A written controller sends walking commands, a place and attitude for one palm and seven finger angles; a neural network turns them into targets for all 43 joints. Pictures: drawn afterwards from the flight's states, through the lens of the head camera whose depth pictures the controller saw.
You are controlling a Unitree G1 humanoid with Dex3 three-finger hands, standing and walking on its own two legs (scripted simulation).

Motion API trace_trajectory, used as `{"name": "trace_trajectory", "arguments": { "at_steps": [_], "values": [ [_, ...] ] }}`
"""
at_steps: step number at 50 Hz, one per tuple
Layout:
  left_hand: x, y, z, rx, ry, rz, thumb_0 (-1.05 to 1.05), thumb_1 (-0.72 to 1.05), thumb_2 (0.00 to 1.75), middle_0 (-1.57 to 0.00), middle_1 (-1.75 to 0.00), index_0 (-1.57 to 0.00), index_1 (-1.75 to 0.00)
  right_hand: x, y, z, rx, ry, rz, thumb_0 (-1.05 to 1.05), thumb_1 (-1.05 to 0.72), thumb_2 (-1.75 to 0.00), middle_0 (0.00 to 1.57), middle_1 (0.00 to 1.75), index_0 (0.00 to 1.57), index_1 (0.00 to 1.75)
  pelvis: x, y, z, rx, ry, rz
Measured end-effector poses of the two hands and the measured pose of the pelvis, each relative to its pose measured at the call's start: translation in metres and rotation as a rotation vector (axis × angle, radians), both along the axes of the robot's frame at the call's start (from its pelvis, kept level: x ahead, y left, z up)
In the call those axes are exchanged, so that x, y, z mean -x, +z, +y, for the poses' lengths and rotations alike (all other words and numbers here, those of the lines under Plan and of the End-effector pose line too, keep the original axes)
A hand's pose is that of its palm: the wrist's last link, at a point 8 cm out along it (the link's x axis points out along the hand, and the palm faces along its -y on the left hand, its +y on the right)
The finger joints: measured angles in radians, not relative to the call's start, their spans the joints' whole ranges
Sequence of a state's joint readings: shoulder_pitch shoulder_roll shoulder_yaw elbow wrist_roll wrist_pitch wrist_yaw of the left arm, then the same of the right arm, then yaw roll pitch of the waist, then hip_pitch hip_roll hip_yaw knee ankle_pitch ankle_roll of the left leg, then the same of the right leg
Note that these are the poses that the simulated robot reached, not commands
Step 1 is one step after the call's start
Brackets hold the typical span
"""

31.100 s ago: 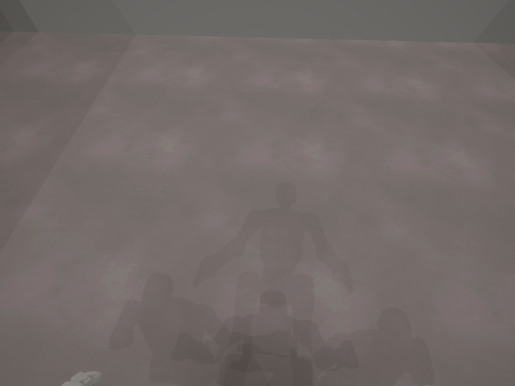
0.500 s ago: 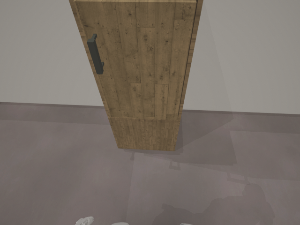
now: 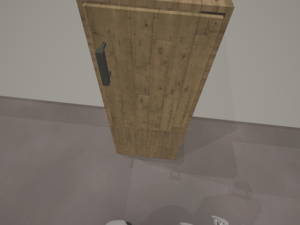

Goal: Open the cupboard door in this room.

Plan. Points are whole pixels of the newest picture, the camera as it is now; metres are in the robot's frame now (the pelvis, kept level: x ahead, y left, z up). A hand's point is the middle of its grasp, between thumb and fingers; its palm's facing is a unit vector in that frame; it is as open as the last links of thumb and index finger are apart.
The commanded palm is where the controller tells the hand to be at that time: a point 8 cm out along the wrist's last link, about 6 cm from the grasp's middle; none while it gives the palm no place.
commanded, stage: come to a stop and stand still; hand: left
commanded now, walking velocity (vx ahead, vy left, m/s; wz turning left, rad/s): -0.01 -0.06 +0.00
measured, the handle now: (105, 64) +0.56 +0.21 +0.07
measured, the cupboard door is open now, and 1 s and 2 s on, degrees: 0 0 0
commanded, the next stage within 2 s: look again from close up in 0.72 s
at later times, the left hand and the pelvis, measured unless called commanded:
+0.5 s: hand out of the picture +0.00 +0.11 -0.17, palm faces +0.07 -0.98 -0.20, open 7.2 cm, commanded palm none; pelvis -0.04 -0.07 +0.00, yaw +2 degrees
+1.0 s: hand out of the picture -0.07 +0.11 -0.17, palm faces +0.05 -0.98 -0.17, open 7.3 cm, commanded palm none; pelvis -0.04 -0.05 +0.00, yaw +1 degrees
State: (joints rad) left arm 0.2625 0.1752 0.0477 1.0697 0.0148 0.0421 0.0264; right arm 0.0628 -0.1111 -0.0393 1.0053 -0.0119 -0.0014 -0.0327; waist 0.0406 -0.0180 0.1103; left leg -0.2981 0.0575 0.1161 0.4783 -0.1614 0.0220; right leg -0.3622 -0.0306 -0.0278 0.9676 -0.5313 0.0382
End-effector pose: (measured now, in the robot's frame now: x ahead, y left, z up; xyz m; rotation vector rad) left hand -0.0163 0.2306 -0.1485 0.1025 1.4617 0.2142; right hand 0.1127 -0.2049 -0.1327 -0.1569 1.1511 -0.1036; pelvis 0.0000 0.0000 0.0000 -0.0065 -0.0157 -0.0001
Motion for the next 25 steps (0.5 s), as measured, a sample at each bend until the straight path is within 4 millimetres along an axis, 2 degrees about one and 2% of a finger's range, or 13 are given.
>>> {"name": "trace_trajectory", "arguments": {
  "at_steps": [6, 10, 14, 18, 25],
  "values": [
    [-0.018, 0.008, -0.003, -0.063, -0.036, -0.082, 0.00, 0.91, 0.90, -0.20, -0.30, -0.20, -0.29, 0.033, -0.011, -0.041, 0.012, -0.033, 0.043, -0.01, -0.92, -0.90, 0.21, 0.30, 0.20, 0.30, 0.016, -0.004, -0.022, -0.009, -0.002, 0.003],
    [-0.020, 0.010, -0.019, -0.103, -0.063, -0.142, 0.00, 0.91, 0.90, -0.19, -0.30, -0.20, -0.29, 0.062, -0.027, -0.074, 0.000, -0.064, 0.084, 0.00, -0.91, -0.90, 0.21, 0.30, 0.20, 0.30, 0.024, -0.014, -0.044, -0.027, 0.008, -0.007],
    [-0.014, 0.019, -0.043, -0.085, -0.070, -0.147, 0.00, 0.91, 0.90, -0.19, -0.30, -0.20, -0.29, 0.092, -0.024, -0.094, -0.001, -0.084, 0.149, 0.00, -0.92, -0.90, 0.20, 0.30, 0.20, 0.30, 0.029, -0.005, -0.056, -0.032, 0.010, -0.013],
    [-0.014, 0.019, -0.063, -0.049, -0.078, -0.147, 0.00, 0.91, 0.90, -0.20, -0.30, -0.20, -0.30, 0.120, -0.018, -0.103, 0.006, -0.102, 0.195, 0.00, -0.92, -0.90, 0.20, 0.30, 0.20, 0.30, 0.031, 0.001, -0.064, -0.032, 0.010, -0.002],
    [-0.006, 0.006, -0.071, -0.014, -0.047, -0.145, 0.00, 0.93, 0.90, -0.20, -0.30, -0.21, -0.30, 0.162, -0.015, -0.094, 0.020, -0.084, 0.290, 0.00, -0.92, -0.90, 0.20, 0.30, 0.19, 0.30, 0.039, -0.001, -0.070, -0.005, 0.026, 0.007]
  ]
}}
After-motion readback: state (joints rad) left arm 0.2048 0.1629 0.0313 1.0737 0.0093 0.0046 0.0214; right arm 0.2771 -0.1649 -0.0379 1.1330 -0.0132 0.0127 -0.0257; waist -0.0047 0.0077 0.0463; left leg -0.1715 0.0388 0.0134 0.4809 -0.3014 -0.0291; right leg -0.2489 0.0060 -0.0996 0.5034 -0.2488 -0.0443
